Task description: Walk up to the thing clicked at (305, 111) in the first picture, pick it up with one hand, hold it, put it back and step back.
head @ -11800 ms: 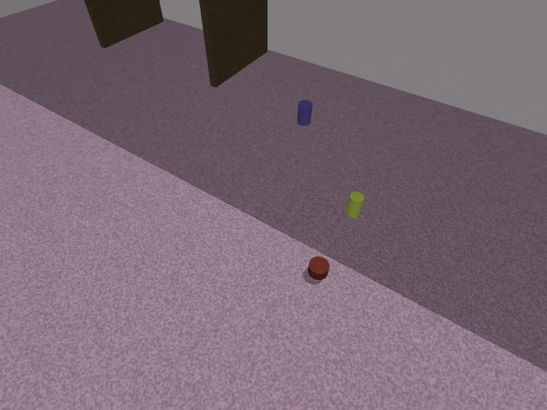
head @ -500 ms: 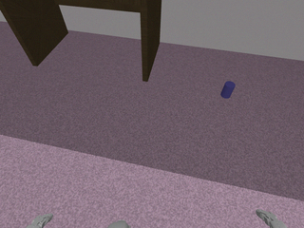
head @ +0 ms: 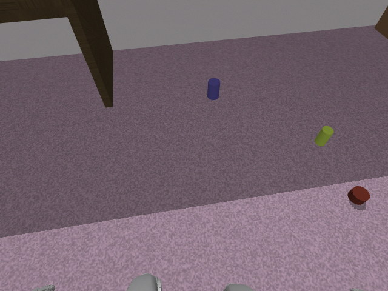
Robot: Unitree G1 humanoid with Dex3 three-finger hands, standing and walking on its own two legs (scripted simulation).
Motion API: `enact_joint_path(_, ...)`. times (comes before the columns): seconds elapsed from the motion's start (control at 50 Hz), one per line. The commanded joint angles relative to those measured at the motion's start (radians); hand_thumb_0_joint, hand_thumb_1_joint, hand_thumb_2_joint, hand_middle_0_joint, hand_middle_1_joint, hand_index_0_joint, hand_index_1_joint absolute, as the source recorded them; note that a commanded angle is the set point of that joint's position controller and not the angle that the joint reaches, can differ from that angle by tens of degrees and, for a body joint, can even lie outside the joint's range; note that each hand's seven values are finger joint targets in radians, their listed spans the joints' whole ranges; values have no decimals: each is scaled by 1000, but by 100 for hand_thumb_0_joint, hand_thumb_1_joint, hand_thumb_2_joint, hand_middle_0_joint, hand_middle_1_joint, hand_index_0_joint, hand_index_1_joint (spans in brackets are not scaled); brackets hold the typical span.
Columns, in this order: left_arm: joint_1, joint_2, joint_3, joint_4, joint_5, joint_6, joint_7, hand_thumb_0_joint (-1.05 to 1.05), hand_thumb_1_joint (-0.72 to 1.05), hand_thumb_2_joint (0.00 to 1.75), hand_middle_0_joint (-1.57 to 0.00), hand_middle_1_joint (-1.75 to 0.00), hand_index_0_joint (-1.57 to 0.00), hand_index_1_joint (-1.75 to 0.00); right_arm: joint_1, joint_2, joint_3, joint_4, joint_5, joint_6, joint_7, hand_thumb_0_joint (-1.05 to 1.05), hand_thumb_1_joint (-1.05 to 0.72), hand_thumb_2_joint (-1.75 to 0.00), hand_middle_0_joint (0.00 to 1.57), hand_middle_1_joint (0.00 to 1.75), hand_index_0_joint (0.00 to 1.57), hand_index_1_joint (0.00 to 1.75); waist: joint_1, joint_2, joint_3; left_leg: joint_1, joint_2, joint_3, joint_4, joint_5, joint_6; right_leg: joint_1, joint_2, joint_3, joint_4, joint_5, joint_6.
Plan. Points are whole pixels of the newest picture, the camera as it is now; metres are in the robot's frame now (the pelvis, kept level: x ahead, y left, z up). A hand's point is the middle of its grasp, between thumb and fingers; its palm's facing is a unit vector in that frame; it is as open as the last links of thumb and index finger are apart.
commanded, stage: walk up
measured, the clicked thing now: (213, 89) +1.44 -0.17 -0.67
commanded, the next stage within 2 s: stand in 1.44 s
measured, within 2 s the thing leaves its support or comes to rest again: neither
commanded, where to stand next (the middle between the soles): +0.06 -0.01 m, yaw -16 degrees
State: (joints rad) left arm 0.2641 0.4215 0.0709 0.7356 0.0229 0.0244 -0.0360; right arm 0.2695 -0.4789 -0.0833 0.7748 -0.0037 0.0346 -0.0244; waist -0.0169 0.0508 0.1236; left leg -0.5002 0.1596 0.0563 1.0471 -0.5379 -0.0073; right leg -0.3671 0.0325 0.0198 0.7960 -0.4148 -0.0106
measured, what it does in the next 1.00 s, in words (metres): steps on the spot, turning right: left foot, then right foot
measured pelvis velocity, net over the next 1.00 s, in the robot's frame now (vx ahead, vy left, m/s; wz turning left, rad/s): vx -0.01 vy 0.01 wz -0.32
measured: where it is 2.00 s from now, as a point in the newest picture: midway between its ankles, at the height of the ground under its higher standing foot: outside the picture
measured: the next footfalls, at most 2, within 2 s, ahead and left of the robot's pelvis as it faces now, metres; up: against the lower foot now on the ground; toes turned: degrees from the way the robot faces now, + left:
left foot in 0.22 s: +0.10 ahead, +0.13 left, +0.00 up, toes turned -12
right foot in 0.50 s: +0.03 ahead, -0.13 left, +0.00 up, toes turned -12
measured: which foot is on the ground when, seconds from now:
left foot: up 0.00-0.20, down 0.22-1.00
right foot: down 0.00-0.24, up 0.26-0.48, down 0.50-1.00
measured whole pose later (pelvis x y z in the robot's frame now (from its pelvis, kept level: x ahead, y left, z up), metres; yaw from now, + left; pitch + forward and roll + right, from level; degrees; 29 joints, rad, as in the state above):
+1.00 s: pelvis -0.01 +0.01 +0.02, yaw -18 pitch -2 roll +1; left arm 0.13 0.35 0.01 1.03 0.00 -0.02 -0.01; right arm 0.17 -0.36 0.00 1.05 -0.02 -0.01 0.02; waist -0.02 0.01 0.05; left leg -0.26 0.07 0.08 0.58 -0.28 -0.03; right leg -0.30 0.02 0.12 0.61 -0.27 0.02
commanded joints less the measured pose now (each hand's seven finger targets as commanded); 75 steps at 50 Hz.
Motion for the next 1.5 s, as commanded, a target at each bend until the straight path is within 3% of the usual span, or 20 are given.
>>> enact_joint_path(0.0, -15, 275, 85, -74, -4, -35, 49, 0, 90, 90, -20, -30, -20, -30, 13, -164, -24, -60, 9, -56, -5, 0, -90, -90, 20, 30, 20, 30, 12, -231, -121, -113, -48, -64, 66, 57, 14, 124, -204, 365, -280, 308, -201)
enact_joint_path(0.12, 21, 255, 60, -61, -6, -52, 63, 0, 90, 90, -20, -30, -20, -30, -23, -145, -19, -59, -8, -70, 7, 0, -90, -90, 20, 30, 20, 30, 26, -212, -125, 38, -103, -50, -141, 52, 35, 55, -212, 387, -174, 589, -225)
enact_joint_path(0.18, -43, 217, 38, -80, -22, -42, 63, 0, 90, 90, -20, -30, -20, -30, 83, -133, -29, -27, -18, -86, 7, 0, -90, -90, 20, 30, 20, 30, -44, -168, -163, 290, -132, -56, -439, 258, 66, -74, -136, 287, -32, 534, -136)
enact_joint_path(0.2, -26, 153, 23, -92, -30, -41, 63, 0, 90, 90, -20, -30, -20, -30, 96, -201, -46, -30, -37, -94, 4, 0, -90, -90, 20, 30, 20, 30, -40, 8, -180, 373, 31, -309, -551, 312, 110, -191, -40, 226, 129, 373, -55)
enact_joint_path(0.22, -3, 151, 18, -78, -32, -38, 73, 0, 90, 90, -20, -30, -20, -30, 39, -273, -62, -48, -20, -94, 9, 0, -90, -90, 20, 30, 20, 30, -28, 173, -176, 355, 285, -584, -648, 366, 255, -249, 89, 91, 263, -127, -9)
enact_joint_path(0.24, -15, 228, 34, -51, -16, -38, 85, 0, 90, 90, -20, -30, -20, -30, 19, -288, -73, -47, -15, -94, 17, 0, -90, -90, 20, 30, 20, 30, -27, 102, -159, 307, 345, -666, -656, 354, 327, -220, 42, 156, 363, -218, 1)
enact_joint_path(0.3, -3, 215, 49, -4, -22, -41, 64, 0, 90, 90, -20, -30, -20, -30, -37, -216, -50, -46, -16, -96, 5, 0, -90, -90, 20, 30, 20, 30, 8, 60, -61, 250, 187, -357, -606, 379, 229, -226, -2, 112, 365, -105, -8)
enact_joint_path(0.34, 9, 189, 43, 6, -22, -50, 46, 0, 90, 90, -20, -30, -20, -30, -39, -208, -43, -38, -19, -92, 10, 0, -90, -90, 20, 30, 20, 30, 0, 125, -92, 270, 140, -235, -573, 437, 212, -169, -17, 41, 218, -81, -4)
enact_joint_path(0.38, -16, 163, 39, 6, -18, -59, 38, 0, 90, 90, -20, -30, -20, -30, -16, -201, -39, -40, -31, -85, 16, 0, -90, -90, 20, 30, 20, 30, -19, 156, -126, 295, 137, -188, -540, 512, 210, -103, -14, -13, 101, -93, 3)
enact_joint_path(0.46, 60, 160, 46, 69, -5, -73, 52, 0, 90, 90, -20, -30, -20, -30, -63, -164, -16, -51, -17, -53, 28, 0, -90, -90, 20, 30, 20, 30, 39, 111, -156, 149, 86, -88, -375, 467, 142, 173, 44, -83, -219, 125, -21)
enact_joint_path(0.48, 79, 192, 57, 80, 1, -80, 61, 0, 90, 90, -20, -30, -20, -30, -48, -107, 0, -50, -12, -48, 29, 0, -90, -90, 20, 30, 20, 30, 52, 20, -171, 54, 67, -73, -274, 370, 103, 267, -10, 52, -280, 115, -41)
enact_joint_path(0.5, 60, 261, 69, 60, 14, -93, 69, 0, 90, 90, -20, -30, -20, -30, -55, -43, 22, -69, -4, -46, 31, 0, -90, -90, 20, 30, 20, 30, 44, -198, -152, -100, -38, -3, -109, 178, 32, 286, -230, 444, -381, 147, -113)
enact_joint_path(0.52, 26, 300, 64, 52, 6, -93, 70, 0, 90, 90, -20, -30, -20, -30, -120, -96, 5, -68, -2, -35, 14, 0, -90, -90, 20, 30, 20, 30, 53, -179, -135, -42, -66, -83, -77, -91, 28, 132, -359, 591, -379, 225, -256)
enact_joint_path(0.54, -8, 276, 55, 47, 3, -93, 68, 0, 90, 90, -20, -30, -20, -30, -109, -122, -6, -41, -5, -35, 12, 0, -90, -90, 20, 30, 20, 30, 29, -130, -113, -1, -43, -112, -62, -102, 24, 88, -350, 546, -344, 261, -271)
enact_joint_path(0.66, -130, 216, 20, 75, -9, -82, 62, 0, 90, 90, -20, -30, -20, -30, -13, -102, 6, 87, -1, -62, 21, 0, -90, -90, 20, 30, 20, 30, -33, -193, -149, 284, -96, -25, -405, 236, 35, -41, -162, 251, -239, 331, -127)
enact_joint_path(0.68, -144, 189, 13, 79, -14, -78, 60, 0, 90, 90, -20, -30, -20, -30, -6, -113, 1, 99, -6, -68, 19, 0, -90, -90, 20, 30, 20, 30, -37, -169, -157, 323, -65, -76, -463, 289, 41, -67, -144, 235, -212, 288, -104)
enact_joint_path(0.72, -106, 168, 8, 126, -24, -71, 58, 0, 90, 90, -20, -30, -20, -30, -113, -171, 0, 95, 1, -74, 25, 0, -90, -90, 20, 30, 20, 30, 22, -23, -140, 176, 57, -245, -545, 143, 112, 33, -49, 157, -184, 58, -50)
enact_joint_path(0.82, -161, 193, 7, 183, -16, -73, 48, 0, 90, 90, -20, -30, -20, -30, -141, -132, 24, 157, -5, -67, 34, 0, -90, -90, 20, 30, 20, 30, 8, -56, -60, 175, -41, -119, -554, 56, 49, -5, -101, 274, -346, -75, -79)
enact_joint_path(1.06, -204, 147, -14, 288, -27, -62, 46, 0, 90, 90, -20, -30, -20, -30, -204, -119, 27, 247, 0, -76, 26, 0, -90, -90, 20, 30, 20, 30, 12, -63, -151, 310, 1, -81, -663, 264, 51, 122, -90, 185, -339, 338, -35)
enact_joint_path(1.48, -240, 142, -28, 345, -15, -55, 45, 0, 90, 90, -20, -30, -20, -30, -276, -101, 25, 295, -7, -58, 25, 0, -90, -90, 20, 30, 20, 30, -1, -48, -184, 454, -6, -59, -726, 424, 24, 163, -118, 169, -443, 458, -5)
